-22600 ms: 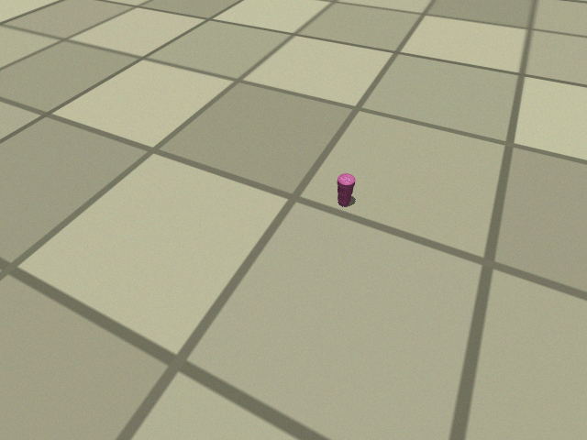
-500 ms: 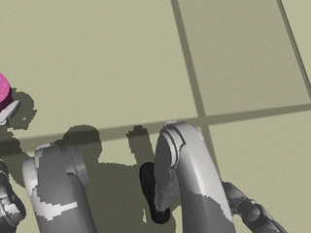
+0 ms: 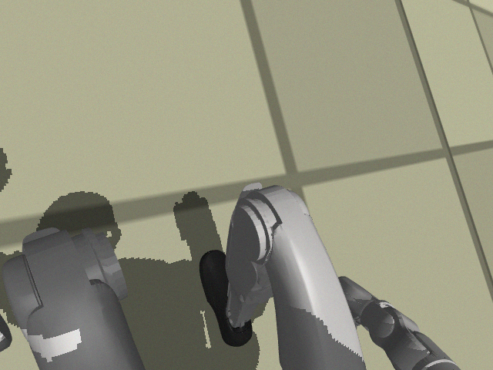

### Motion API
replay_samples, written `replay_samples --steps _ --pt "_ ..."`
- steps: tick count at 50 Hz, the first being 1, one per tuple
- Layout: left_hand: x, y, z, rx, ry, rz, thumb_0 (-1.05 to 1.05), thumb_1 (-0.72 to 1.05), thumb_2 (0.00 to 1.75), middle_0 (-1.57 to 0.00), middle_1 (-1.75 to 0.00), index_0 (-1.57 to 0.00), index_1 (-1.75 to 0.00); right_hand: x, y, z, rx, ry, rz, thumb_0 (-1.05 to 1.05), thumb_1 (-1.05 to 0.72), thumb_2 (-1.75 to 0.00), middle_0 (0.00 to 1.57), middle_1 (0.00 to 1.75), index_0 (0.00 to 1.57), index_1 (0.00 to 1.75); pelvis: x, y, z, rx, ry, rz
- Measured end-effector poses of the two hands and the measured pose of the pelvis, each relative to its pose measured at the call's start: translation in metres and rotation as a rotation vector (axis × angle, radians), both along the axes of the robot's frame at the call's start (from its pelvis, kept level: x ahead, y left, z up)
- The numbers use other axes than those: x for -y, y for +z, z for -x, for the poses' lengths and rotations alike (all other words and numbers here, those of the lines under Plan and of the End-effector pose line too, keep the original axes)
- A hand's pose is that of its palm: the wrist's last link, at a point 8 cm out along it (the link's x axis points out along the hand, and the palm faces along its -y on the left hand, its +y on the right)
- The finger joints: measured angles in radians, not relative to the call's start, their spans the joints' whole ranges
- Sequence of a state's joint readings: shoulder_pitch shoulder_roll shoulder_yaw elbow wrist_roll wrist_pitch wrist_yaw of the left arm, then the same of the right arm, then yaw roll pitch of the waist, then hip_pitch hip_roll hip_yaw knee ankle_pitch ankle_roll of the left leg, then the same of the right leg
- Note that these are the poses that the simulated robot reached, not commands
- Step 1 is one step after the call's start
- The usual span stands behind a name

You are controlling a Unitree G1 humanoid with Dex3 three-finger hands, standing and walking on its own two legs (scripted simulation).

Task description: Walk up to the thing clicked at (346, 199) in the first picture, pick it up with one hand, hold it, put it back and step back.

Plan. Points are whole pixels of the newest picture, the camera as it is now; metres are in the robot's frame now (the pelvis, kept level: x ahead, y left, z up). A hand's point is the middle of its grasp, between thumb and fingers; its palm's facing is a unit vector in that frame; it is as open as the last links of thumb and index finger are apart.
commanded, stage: lower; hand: left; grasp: from the side
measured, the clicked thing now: out of the picture +0.44 +0.31 -0.18
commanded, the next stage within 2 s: loosen in 0.46 s
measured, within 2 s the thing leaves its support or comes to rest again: rests again in 0.82 s
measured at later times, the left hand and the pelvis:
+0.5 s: hand out of the picture +0.44 +0.30 -0.17, palm faces +0.42 -0.91 +0.00, open 10.4 cm; pelvis +0.00 +0.01 +0.00, yaw -2 degrees
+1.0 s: hand out of the picture +0.44 +0.30 -0.17, palm faces +0.42 -0.91 +0.02, open 13.9 cm; pelvis -0.01 +0.01 +0.00, yaw -2 degrees
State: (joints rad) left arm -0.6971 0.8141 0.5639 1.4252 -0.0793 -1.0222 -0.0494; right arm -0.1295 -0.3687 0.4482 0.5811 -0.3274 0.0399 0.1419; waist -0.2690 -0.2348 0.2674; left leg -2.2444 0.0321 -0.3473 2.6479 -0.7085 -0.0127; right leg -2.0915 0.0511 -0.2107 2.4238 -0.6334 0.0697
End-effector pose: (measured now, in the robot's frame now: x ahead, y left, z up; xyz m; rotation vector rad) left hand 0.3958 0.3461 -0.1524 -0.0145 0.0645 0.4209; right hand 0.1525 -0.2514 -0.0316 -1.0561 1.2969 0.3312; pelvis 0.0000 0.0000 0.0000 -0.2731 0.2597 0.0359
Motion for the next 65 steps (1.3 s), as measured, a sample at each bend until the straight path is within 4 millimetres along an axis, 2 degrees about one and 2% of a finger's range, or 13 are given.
replay_samples --steps 34,42,51,60,65 --pt "0.003 -0.021 0.000 0.003 0.013 0.001 -0.02 -0.35 1.01 -0.76 -0.95 -0.69 -0.94 -0.012 0.014 0.003 -0.016 0.072 0.053 0.00 -0.91 -0.90 0.20 0.30 0.20 0.30 -0.006 -0.001 0.005 0.050 -0.025 0.042" --pt "0.003 -0.021 -0.002 0.016 0.015 0.008 0.00 -0.29 0.70 -0.74 -0.76 -0.71 -0.74 -0.014 0.016 0.004 -0.018 0.075 0.059 0.00 -0.92 -0.89 0.20 0.30 0.20 0.30 -0.007 0.000 0.005 0.050 -0.028 0.047" --pt "0.002 -0.020 -0.002 0.020 0.019 0.013 -0.01 -0.45 0.32 -0.52 -0.42 -0.51 -0.42 -0.016 0.017 0.002 -0.011 0.079 0.060 0.00 -0.93 -0.90 0.20 0.30 0.20 0.30 -0.008 0.000 0.006 0.053 -0.028 0.051" --pt "0.000 -0.018 -0.001 0.032 0.022 0.014 -0.01 -0.56 0.14 -0.26 -0.17 -0.26 -0.17 -0.017 0.018 0.002 -0.004 0.080 0.061 0.00 -0.92 -0.90 0.20 0.30 0.21 0.30 -0.009 0.000 0.007 0.056 -0.030 0.053" --pt "-0.016 -0.006 -0.001 0.077 0.046 -0.009 -0.01 -0.58 0.09 -0.16 -0.08 -0.15 -0.09 -0.016 0.018 0.003 0.000 0.059 0.062 0.00 -0.92 -0.90 0.20 0.30 0.21 0.30 -0.008 0.002 0.006 0.050 -0.028 0.049"
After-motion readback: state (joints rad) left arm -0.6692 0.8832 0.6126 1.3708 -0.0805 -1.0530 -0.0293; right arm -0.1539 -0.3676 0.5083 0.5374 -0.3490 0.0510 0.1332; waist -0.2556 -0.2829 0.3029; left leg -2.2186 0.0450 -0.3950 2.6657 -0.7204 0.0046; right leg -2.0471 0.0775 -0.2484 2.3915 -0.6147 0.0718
